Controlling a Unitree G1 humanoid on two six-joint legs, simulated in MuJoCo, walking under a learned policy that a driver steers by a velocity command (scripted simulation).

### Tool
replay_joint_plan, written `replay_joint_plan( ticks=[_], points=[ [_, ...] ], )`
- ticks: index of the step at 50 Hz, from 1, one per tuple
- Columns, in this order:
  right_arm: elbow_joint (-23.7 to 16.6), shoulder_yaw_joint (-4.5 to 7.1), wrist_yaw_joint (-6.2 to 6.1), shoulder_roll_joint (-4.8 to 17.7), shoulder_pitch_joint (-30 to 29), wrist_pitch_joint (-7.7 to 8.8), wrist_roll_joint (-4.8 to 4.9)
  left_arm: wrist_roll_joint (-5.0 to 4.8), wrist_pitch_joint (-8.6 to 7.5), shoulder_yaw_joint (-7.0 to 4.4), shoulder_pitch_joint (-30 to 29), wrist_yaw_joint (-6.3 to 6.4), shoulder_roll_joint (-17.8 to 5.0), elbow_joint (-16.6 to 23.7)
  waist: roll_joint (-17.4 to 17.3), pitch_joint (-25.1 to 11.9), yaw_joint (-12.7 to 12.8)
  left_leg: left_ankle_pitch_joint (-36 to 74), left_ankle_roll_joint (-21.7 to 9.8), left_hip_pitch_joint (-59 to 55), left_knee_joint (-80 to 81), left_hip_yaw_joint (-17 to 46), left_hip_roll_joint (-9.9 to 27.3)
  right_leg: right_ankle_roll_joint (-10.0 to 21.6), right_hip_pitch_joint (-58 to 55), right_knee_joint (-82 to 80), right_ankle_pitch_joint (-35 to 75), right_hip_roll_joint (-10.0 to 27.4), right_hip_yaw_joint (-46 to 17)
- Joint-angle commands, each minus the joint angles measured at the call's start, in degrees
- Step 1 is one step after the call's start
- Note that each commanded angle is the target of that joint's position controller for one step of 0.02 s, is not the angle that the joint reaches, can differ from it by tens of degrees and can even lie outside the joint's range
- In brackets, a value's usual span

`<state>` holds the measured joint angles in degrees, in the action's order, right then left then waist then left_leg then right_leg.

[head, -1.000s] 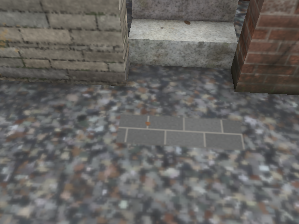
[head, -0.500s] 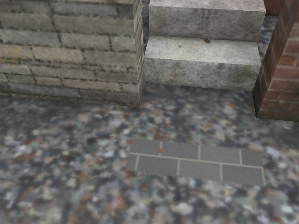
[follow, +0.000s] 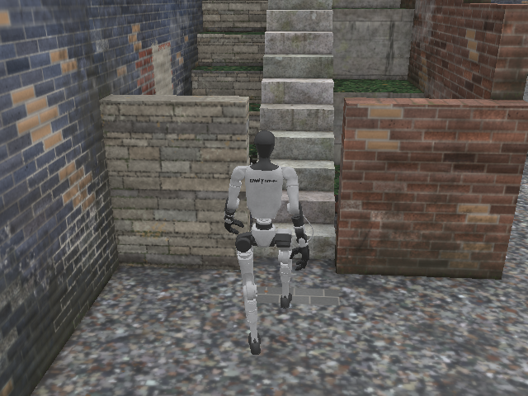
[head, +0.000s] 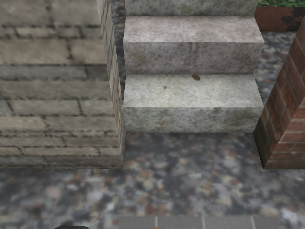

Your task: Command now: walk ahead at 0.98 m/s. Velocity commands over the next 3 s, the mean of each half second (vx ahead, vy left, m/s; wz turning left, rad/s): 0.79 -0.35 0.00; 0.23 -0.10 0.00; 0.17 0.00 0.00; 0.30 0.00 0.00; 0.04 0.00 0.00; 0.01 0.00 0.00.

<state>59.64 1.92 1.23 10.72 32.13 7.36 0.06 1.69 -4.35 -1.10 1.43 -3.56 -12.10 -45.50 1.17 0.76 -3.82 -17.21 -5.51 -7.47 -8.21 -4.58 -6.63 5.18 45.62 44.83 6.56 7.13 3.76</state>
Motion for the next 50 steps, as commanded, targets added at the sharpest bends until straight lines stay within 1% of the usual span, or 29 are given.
replay_joint_plan(
  ticks=[1,2,4,6,8,9,10,12,15,17,20,22,23,24,25,26,27,29,32,34,37,39,40,41,42,43,44,47,50],
  points=[
    [-3.34,1.02,-0.82,9.12,-1.29,1.75,0.32,-0.86,-0.6,0.63,-8.08,-0.3,-1.87,4.73,-2.31,9.39,1.93,38.78,-3.04,12.72,10.81,4.04,14.45,1.27,-13.82,-10.53,5.73,-4.33,4.48],
    [-3.45,3.21,-4.52,14.63,1.26,0.98,1.05,1.39,0.6,0.91,-4.05,-1.71,-1.03,4.08,8.77,10.88,2.74,67.12,2.84,3.94,2.46,6.24,21.98,2.19,-6.7,-11.99,2.47,-6.44,6.86],
    [-3.16,3.88,-7.54,16.23,-1.39,-0.14,0.55,1.29,1.94,1.01,1.75,-1.95,-1.05,3.94,-1.15,2.47,6.9,83.62,7.78,-2.5,-8.45,2.77,22.37,3.61,-13.53,-15.76,-0.79,-8.8,6.21],
    [-3.75,4.97,-7.96,16.86,-5.7,-1.18,-0.81,-0.22,2.24,-0.65,12.93,-1.6,-6.15,0.39,-10.05,-6.86,12.81,82.91,5.26,-1.03,-22.85,1.43,21.72,5.35,-31.76,-16.47,-3.78,-10.6,2.71],
    [-5.82,5.25,-5.77,15.12,-14.11,-1.59,-1.0,0.38,2.36,-3.55,28.33,-0.11,-12.04,-4.97,-6.44,-11.43,20.9,61.04,2.57,11.24,-57.92,0.11,13.14,9.7,-50.43,-21.56,-6.18,-8.11,3.36],
    [-8.21,3.42,-4.25,5.1,-7.65,-1.47,1.01,2.4,1.45,-4.71,24.29,-0.15,-15.12,-4.49,12.82,-15.5,10.96,-10.16,5.37,45.74,-79.64,4.43,5.25,18.7,-77.61,-11.34,14.13,6.44,-13.58],
    [-8.91,2.15,-4.38,5.88,-10.28,-1.45,1.04,2.03,1.1,-5.33,27.6,1.3,-14.92,-5.69,3.05,-17.99,14.35,-14.61,3.18,54.98,-86.17,7.4,4.01,22.6,-75.36,-16.4,1.05,9.69,-24.99],
    [-10.27,1.9,-4.41,6.12,-13.68,-0.76,-1.45,1.34,-0.01,-3.67,19.87,3.28,-7.85,-5.33,-8.43,-7.01,9.55,-7.89,-0.77,50.68,-75.67,7.46,9.46,17.31,-54.14,-28.43,-16.92,7.44,-23.85],
    [-12.48,1.89,-2.68,6.73,-18.1,-3.13,-3.69,-0.18,-0.73,-1.1,15.96,2.71,-1.96,-5.86,-6.84,0.36,5.23,-8.2,-0.25,40.46,-63.18,5.5,12.52,15.01,-32.46,-36.21,-13.02,4.25,-18.14],
    [-14.72,0.78,-2.31,6.79,-23.77,-3.04,-2.94,0.55,-1.21,-1.15,11.94,1.56,-5.5,-4.83,-5.19,4.71,3.18,-8.87,1.09,32.07,-42.75,1.14,13.25,12.32,-23.32,-37.54,5.25,-0.99,-8.54],
    [-10.45,0.65,-3.09,6.72,-17.07,-3.24,-0.6,-0.38,-2.05,-0.64,17.22,0.26,-7.15,-7.12,-0.17,-2.08,2.13,11.99,2.66,13.44,-31.83,-4.34,5.88,7.3,-23.75,-29.85,23.11,-4.41,-3.52],
    [-9.67,0.62,-3.9,7.85,-12.47,-3.03,-3.47,-4.0,-3.07,-1.01,17.62,1.53,-10.71,-8.04,0.02,-5.47,-2.07,23.08,0.25,6.38,-25.41,-3.97,4.28,1.07,-26.3,-15.54,42.07,-5.31,-2.22],
    [-9.05,1.17,-4.52,9.35,-5.67,-2.77,-5.36,-4.6,-2.79,-1.07,13.41,2.57,-12.16,-7.45,2.98,-6.89,-8.02,32.55,-3.04,0.75,-19.64,2.97,10.81,-2.73,-23.06,-2.02,32.06,-5.41,-3.71],
    [-8.58,2.83,-4.57,15.85,0.09,-3.09,-5.39,-5.11,-2.53,-0.79,15.83,3.44,-9.98,-6.43,-8.88,-11.3,-9.25,56.63,-9.25,-6.8,-19.63,19.11,28.01,-5.65,-17.24,21.42,-11.95,-11.91,-0.08],
    [-9.94,3.54,-4.44,18.54,0.4,-4.16,-3.22,-4.7,-1.55,-1.56,24.07,4.74,-9.64,-6.47,-10.38,-21.54,-5.45,73.1,-17.74,-11.91,-21.44,34.88,39.52,-6.99,-12.92,35.11,-37.27,-15.08,-11.81],
    [-11.87,3.56,-3.81,17.89,-7.1,-4.26,-1.26,-2.3,-0.22,-1.48,22.95,5.64,-10.65,-7.05,-5.51,-17.55,-2.62,65.35,-16.65,-7.16,-19.05,32.08,36.93,-6.72,-9.57,38.75,-32.84,-12.35,-16.26],
    [-13.19,2.54,-3.47,14.16,-13.91,-3.87,-1.11,-0.92,0.42,-1.25,20.45,5.7,-9.63,-6.41,-4.74,-9.72,-0.21,56.99,-14.68,-1.95,-17.53,26.32,33.49,-6.95,-4.55,38.3,-30.76,-10.53,-14.95],
    [-13.46,0.06,-3.48,7.7,-15.62,-2.34,-2.64,1.74,2.98,-0.89,14.0,5.5,-6.23,-3.2,0.21,-2.0,1.22,62.33,-9.38,8.37,-16.07,18.35,31.85,-6.27,-5.94,35.49,-30.36,-9.38,-16.29],
    [-10.85,1.17,-3.0,10.29,-10.09,-1.14,-3.33,-0.07,5.22,-0.6,14.95,4.07,-2.15,-0.55,-3.53,-2.05,2.87,61.11,-4.44,13.45,-14.58,9.5,26.31,-5.98,-6.77,31.2,-27.44,-11.99,-11.42],
    [-12.48,0.24,-2.15,8.66,-16.91,-0.74,-1.59,-0.76,5.16,-0.63,15.99,2.77,-2.36,-0.8,-9.66,-2.83,6.14,47.67,-0.54,22.75,-10.77,-0.11,17.05,-7.02,-17.01,13.1,-18.26,-11.18,-6.41],
    [-11.88,0.88,-2.46,10.26,-16.12,-1.0,-0.8,-0.08,4.51,0.87,9.78,1.03,-0.98,-0.49,-17.0,-2.97,2.79,35.46,1.01,21.76,-9.79,-1.16,14.22,-6.68,-25.4,-6.11,-6.51,-8.39,-1.99],
    [-11.87,1.89,-2.33,11.23,-14.7,-1.19,-0.78,0.48,3.77,0.29,7.2,1.69,-1.54,0.3,-11.04,-4.69,1.71,31.95,0.65,19.34,-12.08,1.17,18.18,-5.6,-27.78,-9.02,-7.92,-6.62,-1.9],
    [-12.71,2.7,-3.37,11.08,-17.39,-1.64,-0.81,0.04,3.12,-0.19,17.24,3.02,-1.86,-2.32,-8.78,-7.01,5.74,32.38,1.62,21.2,-18.02,1.5,20.3,-3.92,-34.99,-11.07,-5.46,-6.2,-2.56],
    [-13.14,2.73,-4.21,10.94,-17.84,-1.87,-1.18,0.29,2.33,-1.21,24.61,3.59,-4.24,-5.86,-4.45,-7.77,7.8,29.76,3.37,23.61,-26.0,-0.19,16.53,-3.5,-40.63,-14.86,-6.03,-8.4,-0.58],
    [-13.12,2.62,-4.18,9.38,-16.08,-2.54,-1.35,0.37,1.02,-1.91,27.46,4.3,-7.35,-6.63,4.33,-5.9,8.19,16.16,5.45,26.72,-37.51,-2.17,11.17,-3.0,-42.73,-20.12,13.12,-6.48,-0.84],
    [-12.37,1.05,-3.92,3.4,-9.21,-3.96,-1.85,-0.56,-0.24,-1.95,30.85,4.73,-10.46,-6.89,19.69,-5.33,5.04,-22.56,8.3,35.21,-56.36,-0.95,2.73,0.27,-45.14,-19.79,53.87,6.28,-13.32],
    [-7.95,0.44,-3.82,0.56,3.1,-5.59,0.35,-1.48,-0.26,-1.07,29.53,4.96,-10.48,-6.51,19.98,-13.92,2.18,-22.55,7.27,28.73,-61.73,10.02,1.89,7.07,-40.86,-20.12,56.57,12.63,-16.07],
    [-5.04,1.63,-3.86,5.17,-0.1,-8.61,-0.76,1.36,1.73,1.48,12.67,5.72,-3.33,-1.05,9.0,-6.65,-1.27,-16.45,7.08,23.7,-58.39,8.13,5.83,7.0,-25.91,-28.67,4.9,7.62,-17.25],
    [-6.69,0.03,-3.58,2.95,-6.56,-9.7,-1.25,1.23,3.55,1.99,15.44,7.06,-4.59,-3.52,8.22,-3.58,1.78,-17.85,5.78,19.36,-40.09,5.37,5.4,5.22,-26.74,-29.52,-1.96,4.92,-14.8]
  ],
)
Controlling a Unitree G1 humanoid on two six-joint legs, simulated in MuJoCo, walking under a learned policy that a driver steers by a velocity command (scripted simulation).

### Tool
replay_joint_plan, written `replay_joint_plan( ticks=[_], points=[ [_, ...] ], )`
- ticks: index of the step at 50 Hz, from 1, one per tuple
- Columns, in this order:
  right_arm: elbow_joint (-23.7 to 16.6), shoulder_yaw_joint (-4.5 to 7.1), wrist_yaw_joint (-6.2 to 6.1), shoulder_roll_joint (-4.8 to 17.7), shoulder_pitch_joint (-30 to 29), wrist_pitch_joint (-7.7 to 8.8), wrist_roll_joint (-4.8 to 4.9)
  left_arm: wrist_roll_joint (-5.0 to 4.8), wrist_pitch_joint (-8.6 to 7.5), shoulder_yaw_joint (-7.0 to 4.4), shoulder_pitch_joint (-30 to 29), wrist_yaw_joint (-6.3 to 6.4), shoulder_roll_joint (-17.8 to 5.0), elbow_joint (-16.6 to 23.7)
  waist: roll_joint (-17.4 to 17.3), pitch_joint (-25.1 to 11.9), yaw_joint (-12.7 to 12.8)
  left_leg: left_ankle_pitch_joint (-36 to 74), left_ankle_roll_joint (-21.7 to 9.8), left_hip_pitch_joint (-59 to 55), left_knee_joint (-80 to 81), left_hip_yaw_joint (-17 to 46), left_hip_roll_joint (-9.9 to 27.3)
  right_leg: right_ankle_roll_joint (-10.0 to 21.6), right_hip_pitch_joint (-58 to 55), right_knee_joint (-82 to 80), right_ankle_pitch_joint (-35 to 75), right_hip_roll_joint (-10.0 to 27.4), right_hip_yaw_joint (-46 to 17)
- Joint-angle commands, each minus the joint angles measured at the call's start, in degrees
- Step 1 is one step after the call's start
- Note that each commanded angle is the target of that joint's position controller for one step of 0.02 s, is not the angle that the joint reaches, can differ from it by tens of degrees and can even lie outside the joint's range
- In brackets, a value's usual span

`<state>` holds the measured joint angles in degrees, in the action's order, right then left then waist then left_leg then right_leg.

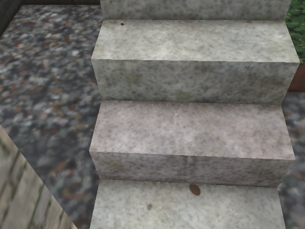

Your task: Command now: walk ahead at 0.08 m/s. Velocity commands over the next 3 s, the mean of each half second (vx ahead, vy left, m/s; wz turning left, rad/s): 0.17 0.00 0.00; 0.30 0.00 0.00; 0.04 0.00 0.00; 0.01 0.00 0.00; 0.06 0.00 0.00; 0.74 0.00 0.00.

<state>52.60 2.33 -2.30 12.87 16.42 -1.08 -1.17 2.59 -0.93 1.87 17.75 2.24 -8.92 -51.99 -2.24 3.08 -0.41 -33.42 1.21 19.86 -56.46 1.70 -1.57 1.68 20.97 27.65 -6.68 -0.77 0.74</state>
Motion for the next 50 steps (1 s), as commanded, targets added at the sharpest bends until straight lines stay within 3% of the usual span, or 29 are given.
replay_joint_plan(
  ticks=[1,4,6,7,8,9,11,15,16,19,20,21,22,24,27,28,29,30,31,33,36,37,39,41,42,43,44,46,50],
  points=[
    [-0.02,-0.84,-0.09,-0.1,7.65,-0.89,0.44,-0.04,0.59,-1.21,1.75,1.67,-8.3,1.97,11.39,-6.36,-0.39,-2.14,-1.59,-8.36,13.42,-0.67,-0.08,8.82,-4.84,-12.24,8.31,12.65,-12.75],
    [0.32,-1.15,0.43,0.39,8.58,-0.37,0.37,-1.45,1.77,-1.98,1.98,1.53,-9.65,1.78,7.07,-4.82,-0.31,6.77,-4.23,-11.92,27.82,-0.07,0.29,8.66,-5.2,-10.65,0.28,15.49,-17.22],
    [0.69,-1.37,0.24,1.25,10.05,0.24,-0.53,-2.46,2.31,-2.58,3.65,0.69,-9.31,0.56,4.02,-2.29,-0.03,18.82,-5.48,-17.05,39.6,1.77,2.02,3.59,-0.33,-11.07,-13.3,12.66,-16.34],
    [0.5,-1.04,0.49,3.48,8.6,0.34,-0.99,-2.77,2.49,-2.52,3.76,0.05,-8.13,0.74,-0.61,0.88,1.47,13.12,-6.27,-10.07,37.52,4.99,4.04,0.85,-0.14,-12.16,-19.97,9.26,-12.98],
    [-0.62,0.56,0.74,6.1,3.57,0.63,0.72,-3.74,2.03,-5.05,-2.69,1.36,-13.13,1.64,-1.25,4.99,0.39,4.86,-6.13,-2.01,38.97,4.16,4.14,0.13,-2.05,-12.65,-22.48,7.02,-11.16],
    [-0.3,-0.18,0.49,3.16,3.72,1.2,1.13,-3.66,1.13,-5.08,-4.04,1.95,-12.56,1.93,1.67,3.71,-0.06,2.66,-5.9,-0.97,39.74,3.57,3.55,-0.79,-4.24,-13.06,-21.38,6.55,-10.53],
    [0.57,-0.06,0.38,2.12,4.32,2.49,0.68,-3.42,0.48,-4.98,-3.23,2.33,-9.24,0.83,0.89,2.57,0.16,6.98,-4.58,-1.9,40.86,3.75,3.82,-0.23,-6.56,-12.18,-16.55,5.81,-9.75],
    [0.94,0.35,0.18,1.8,4.83,2.86,0.55,-2.65,0.24,-5.49,-2.68,1.33,-8.41,0.07,2.05,1.01,0.25,6.64,-5.08,-1.14,41.35,4.24,3.68,0.86,-9.2,-11.25,-12.36,4.97,-8.55],
    [2.2,-1.33,0.64,-1.19,10.43,2.03,-1.12,-1.9,1.14,-3.42,3.89,-0.04,-4.22,-1.26,2.52,-0.98,1.22,1.17,-6.49,-0.54,42.61,5.28,4.24,0.77,-12.12,-12.3,-15.23,6.87,-8.56],
    [-0.31,-0.38,0.97,2.84,9.12,2.44,-1.46,-0.97,2.22,-3.52,-2.13,-1.16,-5.52,1.5,-1.62,3.56,-0.77,-13.13,-9.53,0.35,46.15,9.57,5.2,2.94,-2.92,-2.16,-25.05,-0.3,-1.74],
    [-0.75,0.31,1.06,5.47,8.36,3.0,-1.05,-1.0,1.88,-3.36,-3.35,-1.5,-4.75,2.51,-6.92,3.74,-0.83,-15.47,-11.57,1.24,51.43,14.96,9.35,3.21,-3.05,8.4,-16.68,-3.41,3.39],
    [-1.63,0.89,1.21,7.26,5.09,3.6,-0.53,-0.43,1.29,-3.49,-3.5,-1.65,-5.53,3.82,-8.1,4.42,0.42,-12.65,-13.58,3.67,55.12,18.63,14.35,3.86,-3.0,17.94,-11.78,-1.39,3.34],
    [-2.84,0.93,1.34,7.07,3.05,4.25,-0.3,-0.73,0.06,-3.5,-4.27,-2.23,-6.94,4.52,-2.58,4.52,1.07,-5.28,-14.57,-0.47,57.39,19.53,17.16,4.49,1.78,17.17,-10.1,1.52,-0.22],
    [-5.09,0.69,1.63,6.75,-1.5,5.45,-0.54,-2.16,-2.02,-3.28,-3.51,-2.64,-6.33,4.36,1.02,2.11,2.88,10.22,-11.74,-11.31,53.12,12.77,13.75,5.55,2.34,5.33,-10.32,1.76,-0.1],
    [-5.5,0.3,1.88,5.01,-0.57,5.88,0.06,-1.09,-3.4,-3.44,0.96,-1.69,-5.99,2.48,1.48,-0.6,3.52,21.46,-10.69,-7.0,39.96,5.08,6.95,6.08,-15.45,-7.21,-10.3,-0.36,1.94],
    [-5.91,0.04,2.07,3.14,-0.25,6.23,-0.03,-1.37,-4.19,-4.33,7.01,-1.14,-9.51,1.51,5.96,-1.92,5.35,24.78,-9.46,-2.33,29.26,1.9,3.71,5.67,-21.61,-11.38,-9.96,6.05,-7.16],
    [-6.93,-0.8,2.38,0.27,1.15,6.49,0.69,-1.62,-3.54,-6.06,11.14,-0.73,-15.57,0.32,20.0,-2.2,4.65,19.2,-6.28,8.95,18.52,-2.85,-1.41,10.53,-26.67,-14.31,-1.05,14.75,-22.13],
    [-5.74,-0.27,2.09,2.75,1.69,5.86,-0.26,-1.43,-3.66,-5.39,13.26,-1.0,-12.61,-0.48,15.84,-0.68,4.98,7.04,-5.77,13.23,10.74,-1.87,-1.53,13.53,-26.61,-15.81,13.22,20.78,-27.34],
    [-4.95,0.01,2.01,2.32,1.83,5.26,-0.47,-1.1,-4.25,-4.06,11.04,-1.22,-9.24,-0.19,8.91,-0.76,2.96,5.19,-5.11,11.19,5.32,0.02,0.23,14.37,-23.41,-14.24,25.71,21.49,-23.36],
    [-3.94,-0.44,2.14,-0.22,2.56,4.01,0.43,-0.75,-4.91,-2.01,1.81,-1.1,-5.63,2.32,2.28,-3.8,-1.55,7.29,-2.96,1.7,8.84,0.21,3.01,11.1,-16.25,-12.33,40.94,17.44,-11.89],
    [-4.72,-1.39,1.78,-1.51,-0.84,3.08,1.05,-1.56,-4.47,-1.31,-2.68,-0.75,-7.3,2.59,8.97,-6.74,-1.17,13.82,-1.26,-7.94,23.93,-3.96,-0.69,7.09,-15.55,-7.65,57.8,11.1,-3.53],
    [-5.24,-1.78,1.86,-1.21,-2.11,2.9,1.59,-2.83,-4.0,-0.95,-2.35,-0.92,-7.37,1.66,11.05,-8.32,-1.36,18.29,-1.45,-9.08,29.01,-5.19,-0.65,6.79,-18.57,-6.44,60.15,10.07,-3.24],
    [-4.56,-2.14,1.69,-0.44,-1.94,3.3,1.31,-4.35,-3.44,-1.08,-1.77,-1.36,-8.68,1.36,9.81,-10.81,-0.97,29.78,-1.62,-14.53,34.5,-6.01,0.35,4.57,-18.73,-3.94,53.19,8.94,-2.93],
    [-3.63,-2.42,1.58,1.68,-0.52,3.25,0.09,-3.15,-3.2,-0.83,-0.3,-2.27,-7.63,1.02,5.99,-7.73,-0.01,36.2,-2.22,-17.8,34.0,-1.52,5.31,2.91,-10.42,-5.32,22.33,7.07,-2.81],
    [-4.42,-3.03,1.78,1.87,-2.86,3.19,-0.4,-2.25,-2.41,-0.31,2.57,-2.67,-5.26,0.45,0.28,-4.86,2.35,42.72,-3.5,-16.22,34.17,2.28,10.04,2.31,-7.44,-7.98,-0.41,5.81,-3.3],
    [-4.76,-3.09,1.87,2.52,-6.51,2.65,-0.11,-1.25,-1.46,0.64,5.24,-2.67,-2.63,-0.57,-5.11,-1.8,4.08,35.57,-4.36,-10.64,34.85,3.27,11.25,2.1,-9.27,-11.51,-8.94,5.69,-3.78],
    [-5.37,-2.94,2.06,2.76,-8.28,2.38,-0.11,-0.5,-0.98,0.63,2.75,-2.62,-4.15,-0.6,-4.06,1.2,2.93,27.47,-3.68,-7.34,36.02,3.54,9.44,1.85,-9.85,-11.43,-7.03,5.44,-3.91],
    [-4.23,-3.68,2.25,2.12,-6.03,2.88,0.15,-0.64,-0.74,-0.29,0.48,-2.89,-6.96,-0.72,-1.61,-0.54,1.9,27.66,-3.43,-8.23,37.27,3.24,8.29,2.0,-11.65,-10.39,-3.67,5.52,-4.13],
    [-2.96,-3.43,1.78,3.59,-4.04,3.46,0.42,-1.43,-1.02,-0.75,1.01,-2.82,-7.45,-1.97,0.07,-1.21,1.96,34.92,-4.47,-12.32,36.41,3.96,8.77,1.3,-12.01,-10.08,-1.82,6.08,-3.58]
  ],
)
Over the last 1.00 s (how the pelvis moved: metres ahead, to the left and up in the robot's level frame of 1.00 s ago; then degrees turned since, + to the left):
0.64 -0.18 0.00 1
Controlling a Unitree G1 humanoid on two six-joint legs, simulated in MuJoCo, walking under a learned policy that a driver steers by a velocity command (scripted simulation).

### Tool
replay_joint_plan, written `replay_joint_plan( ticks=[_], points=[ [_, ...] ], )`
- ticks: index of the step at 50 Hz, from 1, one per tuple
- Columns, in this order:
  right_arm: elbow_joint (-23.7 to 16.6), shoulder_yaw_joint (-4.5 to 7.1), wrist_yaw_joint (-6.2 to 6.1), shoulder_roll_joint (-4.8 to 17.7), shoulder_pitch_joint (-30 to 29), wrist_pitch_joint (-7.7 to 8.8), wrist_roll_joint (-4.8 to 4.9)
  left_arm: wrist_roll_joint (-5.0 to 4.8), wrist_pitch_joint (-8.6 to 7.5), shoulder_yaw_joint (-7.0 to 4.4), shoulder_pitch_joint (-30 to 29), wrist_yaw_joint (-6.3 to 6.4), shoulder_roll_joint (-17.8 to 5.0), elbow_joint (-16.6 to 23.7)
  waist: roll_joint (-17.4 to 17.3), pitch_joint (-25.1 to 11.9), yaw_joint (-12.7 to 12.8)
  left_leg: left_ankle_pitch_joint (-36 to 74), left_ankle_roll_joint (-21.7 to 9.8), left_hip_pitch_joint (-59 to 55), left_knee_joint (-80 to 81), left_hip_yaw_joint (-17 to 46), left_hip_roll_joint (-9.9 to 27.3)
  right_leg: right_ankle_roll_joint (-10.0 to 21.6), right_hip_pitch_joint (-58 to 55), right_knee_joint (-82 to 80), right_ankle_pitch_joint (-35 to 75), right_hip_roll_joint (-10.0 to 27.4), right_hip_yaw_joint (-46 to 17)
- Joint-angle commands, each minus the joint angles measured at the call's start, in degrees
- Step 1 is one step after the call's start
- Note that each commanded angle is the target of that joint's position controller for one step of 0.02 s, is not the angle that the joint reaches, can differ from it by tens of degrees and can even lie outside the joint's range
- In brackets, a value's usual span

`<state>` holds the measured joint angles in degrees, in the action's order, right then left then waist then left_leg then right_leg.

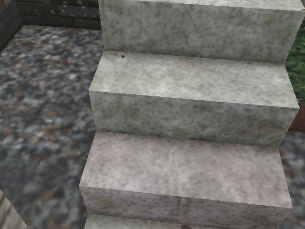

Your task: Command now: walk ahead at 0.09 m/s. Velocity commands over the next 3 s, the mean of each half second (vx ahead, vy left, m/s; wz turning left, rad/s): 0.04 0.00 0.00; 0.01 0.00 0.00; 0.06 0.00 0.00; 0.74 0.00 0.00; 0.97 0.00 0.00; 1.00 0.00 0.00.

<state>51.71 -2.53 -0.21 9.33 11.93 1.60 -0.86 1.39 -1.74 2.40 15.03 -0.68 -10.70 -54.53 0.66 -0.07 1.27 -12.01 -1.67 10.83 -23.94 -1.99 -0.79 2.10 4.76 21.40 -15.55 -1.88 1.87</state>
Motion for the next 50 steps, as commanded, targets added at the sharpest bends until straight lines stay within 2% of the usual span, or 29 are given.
replay_joint_plan(
  ticks=[1,3,4,5,8,9,10,13,19,20,21,22,25,26,27,30,31,39,44,45,47,50],
  points=[
    [-1.94,1.41,-0.31,7.1,0.46,0.75,0.14,-0.31,-0.14,-1.3,3.4,0.21,-5.54,0.35,-2.07,1.78,0.15,14.15,-1.71,-3.6,3.78,7.64,8.05,0.77,4.01,-3.79,7.46,7.19,-4.62],
    [-1.37,1.29,-0.61,7.12,0.45,0.51,0.31,-0.73,-0.35,-1.22,3.21,0.69,-5.41,0.08,-1.58,1.41,-0.13,16.09,-2.03,-4.85,3.96,8.01,8.25,0.37,4.17,-3.68,7.03,7.4,-4.53],
    [-1.47,1.32,-0.29,6.78,0.77,0.16,0.07,-1.18,-0.61,-1.78,5.03,1.15,-5.68,-0.76,-0.72,1.56,-0.72,15.59,-1.91,-4.96,4.24,7.53,7.96,-0.21,3.88,-2.88,9.28,7.7,-4.53],
    [-1.78,0.94,-0.66,4.62,-0.6,0.05,0.22,-1.59,-0.78,-1.6,5.65,1.74,-4.73,-1.59,1.14,1.07,-0.7,20.46,-1.91,-6.1,4.42,8.95,8.64,-1.08,3.69,-2.86,10.26,6.89,-3.91],
    [-0.74,0.97,-1.03,5.67,-0.21,-0.18,0.42,-1.53,-0.75,-1.77,6.47,2.22,-4.88,-1.75,-1.14,0.03,-0.82,23.21,-1.8,-7.19,3.91,8.58,8.71,-1.36,2.65,-2.83,10.15,7.18,-4.0],
    [-1.21,2.72,0.01,9.32,-2.44,-0.57,0.81,-1.15,-0.51,-3.79,4.38,1.15,-9.2,-1.46,-1.87,0.21,-0.72,25.99,-2.16,-7.66,2.9,8.98,7.47,-1.67,4.07,-2.99,11.55,6.4,-4.69],
    [-1.08,2.94,0.27,9.11,-1.87,-0.83,0.7,-1.09,-0.4,-4.2,4.91,0.67,-9.33,-1.66,-1.99,-0.98,-1.02,26.68,-2.34,-9.01,2.73,8.82,7.71,-1.72,4.12,-3.08,11.46,6.5,-4.51],
    [-0.26,3.25,0.25,7.22,-1.13,-1.6,0.65,-1.42,0.15,-4.71,5.69,0.16,-7.16,-2.33,-1.36,-0.66,-1.25,24.95,-2.6,-9.46,3.3,8.88,7.99,-1.71,4.26,-4.13,10.48,6.64,-4.66],
    [0.86,4.12,-0.04,6.75,-2.18,-2.13,0.45,-1.12,0.43,-5.63,5.73,0.58,-6.82,-2.5,-1.33,1.66,-1.3,15.94,-1.89,-7.61,5.54,8.62,7.35,-1.53,4.82,-5.95,8.0,6.81,-5.09],
    [1.08,4.39,0.47,7.43,-1.97,-1.83,0.06,-0.76,0.83,-6.0,6.21,0.75,-7.56,-2.64,-1.41,1.4,-1.01,14.73,-1.76,-7.12,5.41,8.27,6.91,-1.23,4.14,-5.79,7.9,6.32,-5.31],
    [1.26,4.51,0.77,7.24,-2.25,-1.58,0.13,-0.69,1.11,-6.13,6.22,0.96,-7.48,-2.55,-1.51,1.85,-1.03,13.48,-1.63,-6.46,5.71,8.13,6.77,-1.09,4.15,-5.87,7.77,6.38,-5.37],
    [1.58,4.71,0.47,7.68,-3.12,-1.09,0.51,-0.54,1.33,-5.3,4.42,0.89,-5.8,-1.59,-3.82,1.63,-0.64,13.1,-1.37,-5.99,5.27,7.93,6.56,-0.63,4.63,-5.93,6.36,6.4,-5.61],
    [2.11,4.81,0.28,7.24,-3.17,-0.42,0.57,-0.58,1.56,-5.31,4.76,0.93,-6.11,-1.76,-1.34,2.4,-0.59,10.7,-1.22,-5.39,5.66,8.1,6.68,-0.5,5.61,-6.36,5.28,6.33,-5.77],
    [1.33,4.82,0.26,7.86,-3.13,-0.21,0.69,-0.88,1.18,-5.39,3.57,0.78,-6.65,-0.82,-1.63,3.16,-0.88,7.05,-1.58,-4.29,6.29,7.02,5.92,0.65,5.79,-6.67,5.19,7.02,-6.71],
    [1.36,4.8,0.24,7.55,-3.31,-0.15,0.49,-0.96,0.91,-5.31,2.83,0.68,-6.59,-0.65,-0.92,3.5,-1.07,6.03,-1.52,-3.99,6.82,7.11,5.86,1.01,6.05,-6.64,5.39,7.15,-6.84],
    [0.94,4.87,0.18,7.59,-3.31,-0.13,0.54,-0.94,0.3,-5.36,3.31,0.47,-6.58,-0.64,-0.13,2.93,-0.7,6.66,-1.59,-4.2,7.08,7.17,5.95,1.23,5.63,-6.58,6.29,7.34,-6.95],
    [0.83,4.77,0.25,7.72,-4.01,-0.05,0.91,-1.16,0.17,-5.16,2.62,0.36,-6.16,-0.61,0.25,2.16,-0.48,6.9,-1.86,-3.77,6.53,6.74,5.81,1.5,5.0,-6.09,6.74,6.98,-7.02],
    [0.79,4.48,1.01,7.55,-4.22,0.6,0.75,-0.96,0.39,-4.99,2.08,0.25,-5.94,0.01,-0.55,1.4,-0.32,6.9,-1.56,-2.53,6.48,6.58,5.96,2.2,3.86,-5.49,8.65,7.18,-7.59],
    [1.0,4.3,1.26,7.64,-4.16,0.95,0.71,-1.21,0.5,-5.05,1.47,0.08,-6.13,0.52,-0.34,1.03,-0.37,7.55,-1.56,-2.8,6.28,6.62,6.22,2.46,3.42,-5.36,10.26,7.26,-7.9],
    [0.98,4.25,0.76,7.26,-4.16,0.67,1.09,-1.55,-0.09,-4.84,1.28,-0.04,-5.32,0.56,-0.74,1.51,-0.68,7.14,-1.5,-3.42,6.73,6.8,6.31,2.13,4.27,-5.89,10.49,7.75,-7.8],
    [0.83,4.27,0.15,7.65,-4.05,0.21,0.94,-1.6,-0.91,-4.9,0.9,-0.54,-5.84,0.49,-0.04,1.37,-0.77,7.97,-1.56,-4.34,6.56,6.99,6.42,1.84,4.54,-5.98,11.28,7.64,-7.71],
    [0.56,4.35,-0.12,7.97,-3.97,-0.08,0.88,-1.51,-1.39,-4.94,0.46,-1.04,-6.1,0.44,0.14,0.72,-0.88,9.02,-1.72,-5.23,6.32,7.08,6.59,1.7,4.37,-5.96,12.23,7.63,-7.68]
  ],
)
Over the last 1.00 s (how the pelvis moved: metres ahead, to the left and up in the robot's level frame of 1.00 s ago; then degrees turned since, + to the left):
0.09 -0.02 0.01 0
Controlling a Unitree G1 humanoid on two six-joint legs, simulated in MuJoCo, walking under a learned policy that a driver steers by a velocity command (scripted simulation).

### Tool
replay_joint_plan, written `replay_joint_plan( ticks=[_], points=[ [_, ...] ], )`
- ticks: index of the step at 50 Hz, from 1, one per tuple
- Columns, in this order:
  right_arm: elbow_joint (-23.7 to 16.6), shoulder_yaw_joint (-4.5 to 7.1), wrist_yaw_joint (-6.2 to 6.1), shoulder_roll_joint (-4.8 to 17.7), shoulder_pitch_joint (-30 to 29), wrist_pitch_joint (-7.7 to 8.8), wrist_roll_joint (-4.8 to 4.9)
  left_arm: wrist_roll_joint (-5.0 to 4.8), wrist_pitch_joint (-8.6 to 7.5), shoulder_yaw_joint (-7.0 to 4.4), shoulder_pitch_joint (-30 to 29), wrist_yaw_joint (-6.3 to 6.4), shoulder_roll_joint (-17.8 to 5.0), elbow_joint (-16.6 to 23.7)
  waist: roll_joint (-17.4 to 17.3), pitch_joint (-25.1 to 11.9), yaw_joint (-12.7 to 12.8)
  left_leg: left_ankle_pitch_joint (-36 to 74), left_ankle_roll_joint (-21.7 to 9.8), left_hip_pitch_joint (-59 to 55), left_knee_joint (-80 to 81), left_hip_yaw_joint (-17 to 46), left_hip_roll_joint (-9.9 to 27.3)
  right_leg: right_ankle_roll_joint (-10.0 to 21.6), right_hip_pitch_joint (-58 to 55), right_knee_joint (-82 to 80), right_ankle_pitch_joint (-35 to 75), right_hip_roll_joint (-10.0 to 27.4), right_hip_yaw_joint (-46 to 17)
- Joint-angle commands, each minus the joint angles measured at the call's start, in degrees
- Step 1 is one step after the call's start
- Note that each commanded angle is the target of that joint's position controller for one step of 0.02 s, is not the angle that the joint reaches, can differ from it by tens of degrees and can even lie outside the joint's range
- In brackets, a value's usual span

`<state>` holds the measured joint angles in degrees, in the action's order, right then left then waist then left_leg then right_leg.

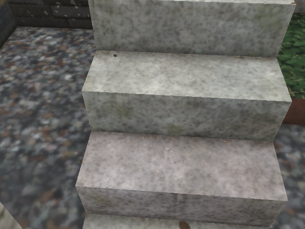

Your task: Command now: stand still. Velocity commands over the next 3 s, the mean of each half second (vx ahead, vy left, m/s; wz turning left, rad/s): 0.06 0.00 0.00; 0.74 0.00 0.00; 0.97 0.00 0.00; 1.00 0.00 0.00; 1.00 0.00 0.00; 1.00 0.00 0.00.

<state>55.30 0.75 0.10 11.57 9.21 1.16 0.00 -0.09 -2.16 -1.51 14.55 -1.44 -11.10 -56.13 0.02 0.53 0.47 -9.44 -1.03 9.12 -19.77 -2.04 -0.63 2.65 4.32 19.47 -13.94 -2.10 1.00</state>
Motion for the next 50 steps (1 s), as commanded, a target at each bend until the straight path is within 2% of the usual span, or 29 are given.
replay_joint_plan(
  ticks=[1,19,20,21,23,24,25,27,28,30,31,32,36,40,41,44,50],
  points=[
    [-3.11,1.08,-0.4,5.61,-1.34,0.46,0.04,-0.07,-1.01,-1.05,0.61,-0.33,-5.82,2.12,0.73,-0.03,-0.14,6.84,-2.32,-3.56,2.1,7.12,6.53,1.22,4.65,-4.05,11.28,7.93,-6.96],
    [-2.6,1.25,-0.16,5.87,-1.47,0.63,0.16,-0.05,-0.84,-1.22,-0.66,-0.82,-6.5,2.77,0.19,-0.5,-0.04,7.76,-2.07,-3.45,1.95,7.1,6.88,1.42,2.94,-4.06,14.17,7.96,-7.2],
    [-1.21,-0.6,-0.02,2.95,1.52,0.39,-1.22,1.59,-0.85,0.87,0.17,0.46,-2.98,1.97,-0.11,-2.45,-0.8,3.56,-1.32,-5.41,3.21,5.25,7.35,1.17,3.06,-5.51,6.87,8.17,-5.48],
    [-1.85,-1.08,-0.13,2.61,-0.51,0.24,-1.32,1.7,-0.84,1.38,-1.63,1.01,-2.8,2.66,-0.48,-0.29,-0.54,1.72,-0.91,-4.28,4.17,5.69,6.91,1.12,4.38,-6.83,3.23,7.59,-5.93],
    [-2.95,-1.61,-0.4,4.2,-2.53,0.23,-1.39,1.57,-1.0,1.84,-3.43,1.42,-5.0,3.76,-0.81,1.67,-0.58,0.57,-0.64,-4.04,5.29,6.06,6.43,1.17,6.05,-8.71,0.09,8.01,-6.8],
    [-4.91,-0.56,-0.89,5.42,-6.23,0.95,-0.2,-0.4,-1.22,0.69,-4.8,1.01,-7.09,4.53,0.53,1.67,0.02,-1.15,-0.86,-3.1,5.26,7.27,5.56,1.45,5.58,-9.43,-1.26,6.85,-8.14],
    [-5.52,-0.69,-1.18,5.82,-6.77,1.59,0.29,-0.55,-1.56,0.87,-5.67,0.88,-7.14,5.22,0.88,1.51,-0.07,-1.1,-1.02,-2.88,5.64,7.17,5.66,1.68,5.15,-10.03,-1.43,7.33,-8.6],
    [-6.26,-0.82,-1.41,5.38,-6.97,2.6,0.48,-0.33,-2.28,1.16,-6.79,0.73,-6.15,6.36,1.17,0.87,-0.08,0.63,-1.51,-3.06,6.03,7.35,5.76,2.08,3.26,-10.39,2.6,7.78,-9.1],
    [-6.65,-1.12,-0.98,4.4,-6.74,2.54,0.22,-0.66,-2.58,0.5,-4.81,1.02,-6.8,5.9,2.54,0.99,-0.08,3.22,-1.45,-3.87,7.54,8.09,6.35,1.34,1.86,-10.15,7.92,7.76,-8.41],
    [-7.42,-1.06,-0.57,4.69,-7.12,2.75,0.11,-0.76,-2.95,0.21,-4.61,1.25,-7.11,6.55,0.55,-0.91,-0.06,7.11,-1.5,-5.21,7.48,7.91,6.44,1.05,-1.51,-9.24,18.48,8.19,-8.17],
    [-6.54,-2.03,-0.24,3.86,-4.48,2.24,-0.81,0.81,-3.13,1.73,-4.61,1.72,-4.66,6.46,-1.17,-2.25,-0.73,9.49,-1.25,-5.68,6.62,5.76,6.71,1.2,-2.03,-7.17,24.27,9.46,-6.41],
    [-6.87,-2.19,-0.21,3.37,-4.47,2.11,-0.84,0.47,-3.25,1.77,-4.93,1.89,-5.0,6.75,-0.2,-3.56,-0.71,10.59,-1.28,-6.12,6.01,5.81,6.57,1.17,-2.83,-6.37,27.13,9.36,-6.33],
    [-8.46,-2.82,-0.16,4.23,-6.72,2.25,-0.58,-0.03,-3.36,2.39,-6.95,1.95,-5.95,7.74,1.21,-4.74,-0.45,11.52,-1.24,-6.35,5.71,5.73,6.75,0.97,-3.11,-5.94,30.15,9.58,-6.29],
    [-9.36,-3.18,-0.25,5.01,-7.86,2.52,-0.69,-0.01,-3.44,2.88,-8.55,2.02,-6.67,8.35,0.91,-5.58,-0.27,14.46,-1.33,-7.0,5.77,6.06,7.15,0.76,-3.62,-5.47,33.14,9.86,-6.52],
    [-9.47,-3.09,-0.15,5.8,-8.41,2.58,-0.82,0.04,-3.37,2.88,-9.33,2.02,-6.65,8.85,1.67,-5.44,-0.04,17.09,-1.42,-6.87,5.57,6.41,7.71,0.22,-3.46,-5.33,33.47,9.78,-6.09],
    [-9.94,-3.33,-0.09,5.85,-9.34,2.63,-0.8,0.05,-3.3,3.04,-9.76,2.02,-6.93,9.07,0.7,-7.0,0.2,18.9,-1.29,-7.88,5.28,6.4,7.94,-0.12,-3.87,-5.34,34.01,9.83,-6.16],
    [-10.29,-3.74,0.06,6.49,-10.52,2.72,-0.85,0.13,-3.33,3.33,-11.54,1.8,-7.23,9.31,0.48,-7.53,0.11,18.52,-0.83,-8.3,6.1,6.71,8.21,-0.52,-3.96,-6.21,32.72,9.98,-6.42]
  ],
)
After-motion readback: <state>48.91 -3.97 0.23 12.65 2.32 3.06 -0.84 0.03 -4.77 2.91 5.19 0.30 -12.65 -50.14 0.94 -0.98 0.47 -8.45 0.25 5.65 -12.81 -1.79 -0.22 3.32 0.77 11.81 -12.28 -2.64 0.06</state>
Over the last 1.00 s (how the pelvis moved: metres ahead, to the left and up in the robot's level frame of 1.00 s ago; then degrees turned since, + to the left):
-0.01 -0.01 0.00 -1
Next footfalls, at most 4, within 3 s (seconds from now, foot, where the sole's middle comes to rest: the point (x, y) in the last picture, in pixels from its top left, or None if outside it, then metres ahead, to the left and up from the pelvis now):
none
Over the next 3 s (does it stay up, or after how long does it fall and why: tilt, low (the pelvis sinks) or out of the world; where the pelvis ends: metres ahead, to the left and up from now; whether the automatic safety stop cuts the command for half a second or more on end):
stays up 0.03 -0.02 0.01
